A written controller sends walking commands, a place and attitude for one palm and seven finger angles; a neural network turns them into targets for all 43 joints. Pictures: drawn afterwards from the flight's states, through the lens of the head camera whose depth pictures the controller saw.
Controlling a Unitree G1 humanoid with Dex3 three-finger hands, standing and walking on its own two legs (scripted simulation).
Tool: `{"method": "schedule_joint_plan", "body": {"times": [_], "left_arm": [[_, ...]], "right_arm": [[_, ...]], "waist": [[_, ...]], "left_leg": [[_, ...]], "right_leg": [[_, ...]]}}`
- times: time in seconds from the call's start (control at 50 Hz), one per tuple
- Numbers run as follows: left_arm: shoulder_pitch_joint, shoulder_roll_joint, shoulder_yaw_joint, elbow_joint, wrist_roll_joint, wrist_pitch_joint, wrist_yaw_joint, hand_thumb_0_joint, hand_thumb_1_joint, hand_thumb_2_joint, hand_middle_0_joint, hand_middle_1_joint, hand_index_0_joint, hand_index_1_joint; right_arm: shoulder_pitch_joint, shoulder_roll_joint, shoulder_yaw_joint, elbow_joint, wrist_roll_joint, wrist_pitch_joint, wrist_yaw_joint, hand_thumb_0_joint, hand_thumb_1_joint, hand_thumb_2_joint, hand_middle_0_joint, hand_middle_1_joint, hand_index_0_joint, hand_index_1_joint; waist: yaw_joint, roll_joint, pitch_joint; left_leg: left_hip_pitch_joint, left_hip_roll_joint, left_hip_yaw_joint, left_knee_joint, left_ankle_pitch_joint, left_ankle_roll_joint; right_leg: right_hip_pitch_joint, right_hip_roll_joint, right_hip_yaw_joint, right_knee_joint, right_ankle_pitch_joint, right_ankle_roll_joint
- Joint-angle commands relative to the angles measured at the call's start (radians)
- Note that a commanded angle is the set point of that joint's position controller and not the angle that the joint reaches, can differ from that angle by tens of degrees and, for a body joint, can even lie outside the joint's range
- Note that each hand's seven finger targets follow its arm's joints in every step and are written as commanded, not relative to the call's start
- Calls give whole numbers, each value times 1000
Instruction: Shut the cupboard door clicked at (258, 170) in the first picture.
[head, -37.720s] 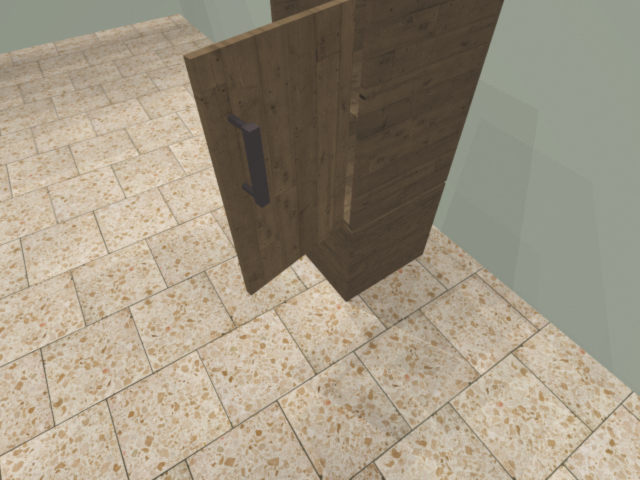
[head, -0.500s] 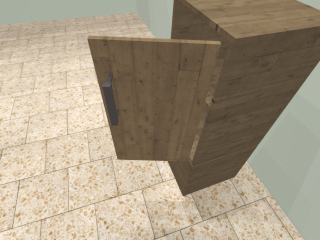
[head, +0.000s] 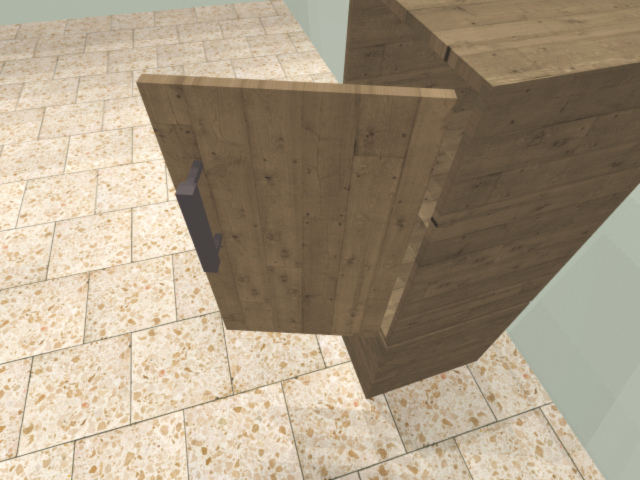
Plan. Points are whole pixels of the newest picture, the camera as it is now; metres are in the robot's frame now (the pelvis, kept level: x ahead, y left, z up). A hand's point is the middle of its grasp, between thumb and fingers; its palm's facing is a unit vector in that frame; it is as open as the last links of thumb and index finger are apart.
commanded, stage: come to a stop and stand still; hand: left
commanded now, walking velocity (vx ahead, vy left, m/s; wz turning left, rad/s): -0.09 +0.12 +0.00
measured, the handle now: (204, 220) +0.42 +0.20 +0.07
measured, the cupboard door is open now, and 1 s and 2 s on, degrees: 69 69 69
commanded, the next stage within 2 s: look again from close up in 0.70 s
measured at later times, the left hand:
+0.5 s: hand out of the picture +0.03 +0.23 -0.17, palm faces +0.00 -0.97 -0.25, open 7.4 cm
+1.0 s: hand out of the picture -0.03 +0.19 -0.17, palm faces +0.00 -0.99 -0.17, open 7.4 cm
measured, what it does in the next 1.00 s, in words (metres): stands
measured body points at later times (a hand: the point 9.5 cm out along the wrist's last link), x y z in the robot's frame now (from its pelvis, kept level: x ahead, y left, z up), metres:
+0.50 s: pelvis -0.02 +0.03 +0.00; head -0.03 +0.03 +0.45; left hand +0.03 +0.28 -0.15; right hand +0.02 -0.20 -0.15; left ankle +0.01 +0.10 -0.73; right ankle +0.00 -0.12 -0.73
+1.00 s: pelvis -0.01 +0.03 +0.01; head -0.01 +0.04 +0.46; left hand -0.02 +0.25 -0.16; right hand +0.01 -0.20 -0.14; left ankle +0.01 +0.10 -0.73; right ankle +0.00 -0.12 -0.73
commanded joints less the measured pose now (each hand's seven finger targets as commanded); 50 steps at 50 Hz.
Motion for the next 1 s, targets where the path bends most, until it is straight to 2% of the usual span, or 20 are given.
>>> {"method": "schedule_joint_plan", "body": {"times": [0.0,0.04,0.08,0.14,0.18,0.2,0.22,0.24,0.26,0.28,0.32,0.34,0.36,0.38,0.42,0.46,0.5,0.54,0.72,0.98], "left_arm": [[60,168,29,-51,-10,-18,10,0,900,900,-200,-300,-200,-300],[45,173,34,-57,-9,-14,12,0,900,900,-200,-300,-200,-300],[25,180,42,-68,-10,-10,16,0,900,900,-200,-300,-200,-300],[-14,174,47,-94,-12,2,11,0,900,900,-200,-300,-200,-300],[-17,137,39,-98,-13,9,11,0,900,900,-200,-300,-200,-300],[-8,126,36,-93,-12,13,11,0,900,900,-200,-300,-200,-300],[7,116,33,-84,-10,15,9,0,900,900,-200,-300,-200,-300],[108,170,15,-39,-12,-5,44,0,900,900,-200,-300,-200,-300],[55,219,22,-67,-8,-23,39,0,900,900,-200,-300,-200,-300],[-7,240,30,-100,-12,-25,26,0,900,900,-200,-300,-200,-300],[-53,208,23,-127,-12,-16,22,0,900,900,-200,-300,-200,-300],[-56,195,21,-134,-11,-6,18,0,900,900,-200,-300,-200,-300],[-53,191,17,-137,-6,1,15,0,900,900,-200,-300,-200,-300],[-39,184,17,-136,-5,5,12,0,900,900,-200,-300,-200,-300],[-8,171,12,-129,-3,9,7,0,900,900,-200,-300,-200,-300],[5,170,11,-132,-3,8,5,0,900,900,-200,-300,-200,-300],[21,170,10,-130,-4,6,4,0,900,900,-200,-300,-200,-300],[22,169,10,-133,-6,1,4,0,900,900,-200,-300,-200,-300],[42,166,-3,-101,-10,-18,2,0,900,900,-200,-300,-200,-300],[66,147,-16,-25,-13,-26,8,0,900,900,-200,-300,-200,-300]], "right_arm": [[87,-55,-15,-28,-4,15,10,0,-900,-900,200,300,200,300],[78,-53,-15,-27,-4,19,12,0,-900,-900,200,300,200,300],[76,-55,-13,-26,-5,19,13,0,-900,-900,200,300,200,300],[98,-84,-15,-20,-9,10,15,0,-900,-900,200,300,200,300],[79,-107,-14,-27,-14,5,15,0,-900,-900,200,300,200,300],[65,-113,-11,-31,-14,3,15,0,-900,-900,200,300,200,300],[50,-119,-11,-37,-15,1,15,0,-900,-900,200,300,200,300],[-51,-168,-13,-116,6,-22,17,0,-900,-900,200,300,200,300],[11,-132,-5,-130,0,-20,18,0,-900,-900,200,300,200,300],[112,-86,-7,-111,-8,-17,19,0,-900,-900,200,300,200,300],[129,-123,-9,-109,-13,-16,25,0,-900,-900,200,300,200,300],[108,-137,-12,-120,-14,-16,26,0,-900,-900,200,300,200,300],[92,-140,-12,-130,-16,-15,28,0,-900,-900,200,300,200,300],[80,-151,-12,-140,-17,-13,29,0,-900,-900,200,300,200,300],[70,-170,-15,-149,-19,-11,30,0,-900,-900,200,300,200,300],[82,-169,-15,-149,-19,-12,30,0,-900,-900,200,300,200,300],[83,-171,-13,-145,-18,-13,32,0,-900,-900,200,300,200,300],[102,-173,-13,-137,-19,-14,32,0,-900,-900,200,300,200,300],[129,-155,2,-81,-12,-27,32,0,-900,-900,200,300,200,300],[133,-124,19,5,-3,-40,24,0,-900,-900,200,300,200,300]], "waist": [[-29,-160,-102],[-19,-161,-88],[-19,-147,-67],[-24,-32,-65],[-6,103,-31],[5,113,-19],[14,116,-16],[42,132,-38],[-15,80,-88],[-58,59,-153],[-52,41,-139],[-41,83,-81],[-31,108,-21],[-24,86,19],[-13,57,53],[-12,74,51],[-9,49,37],[-18,19,21],[-32,12,-11],[-28,42,1]], "left_leg": [[21,0,-50,63,-21,-30],[-7,-3,-58,74,-81,-35],[5,1,-67,30,-42,-35],[105,58,-112,-62,235,-11],[35,123,-191,-152,268,41],[-17,138,-216,-196,212,59],[-36,141,-221,-219,147,64],[28,129,-124,36,285,18],[19,52,-118,49,187,-18],[51,30,-109,-17,60,-24],[57,76,-163,-76,93,-2],[16,95,-195,-129,16,13],[-49,107,-218,-183,-68,24],[-112,109,-236,-224,-182,28],[-162,108,-249,-267,-279,31],[-163,105,-250,-291,-284,35],[-147,101,-245,-286,-289,33],[-109,98,-242,-282,-266,31],[-5,80,-207,-257,-135,25],[44,72,-171,-244,9,16]], "right_leg": [[76,-224,211,-129,730,-129],[90,-231,204,-134,697,-150],[69,-233,211,-135,610,-157],[-10,-143,129,-85,384,-88],[9,-56,60,-53,169,-37],[48,-34,38,-45,87,-25],[63,-30,34,-47,60,-24],[13,-97,106,-124,271,-39],[59,-165,183,-115,514,-80],[57,-203,192,-80,400,-106],[13,-99,109,-71,83,-75],[-18,-63,77,-73,-25,-57],[-20,-40,49,-66,-51,-47],[-5,-28,34,-58,-61,-41],[5,-18,30,-48,-53,-38],[18,-13,27,-45,-34,-40],[14,-19,39,-61,-39,-38],[-4,-25,52,-80,-45,-41],[-27,-53,101,-152,5,-42],[21,-68,92,-183,114,-29]]}}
